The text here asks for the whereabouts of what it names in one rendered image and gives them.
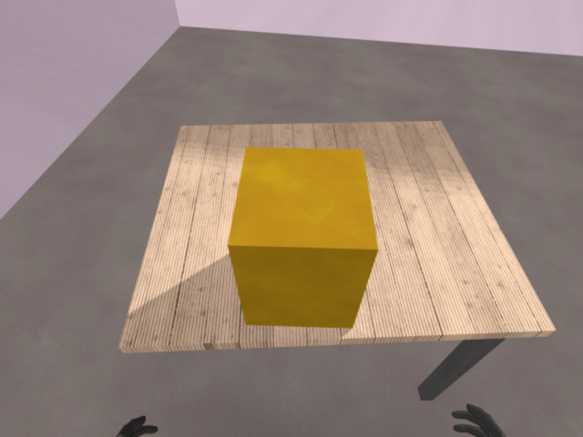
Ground robot left hand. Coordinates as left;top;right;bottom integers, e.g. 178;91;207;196
116;416;158;437

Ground robot right hand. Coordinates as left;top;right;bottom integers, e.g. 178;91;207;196
452;403;506;437

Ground table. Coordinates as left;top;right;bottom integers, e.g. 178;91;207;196
118;121;556;401

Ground carton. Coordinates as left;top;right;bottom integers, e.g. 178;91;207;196
228;147;378;329

